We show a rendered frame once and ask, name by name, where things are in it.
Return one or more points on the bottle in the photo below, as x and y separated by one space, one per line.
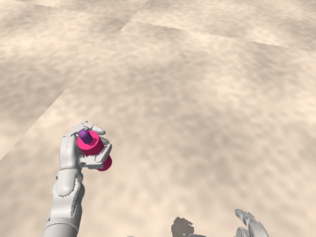
90 144

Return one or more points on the left robot hand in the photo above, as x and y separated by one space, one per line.
71 156

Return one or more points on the right robot hand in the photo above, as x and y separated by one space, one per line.
256 229

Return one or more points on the left robot arm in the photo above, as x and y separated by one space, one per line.
65 214

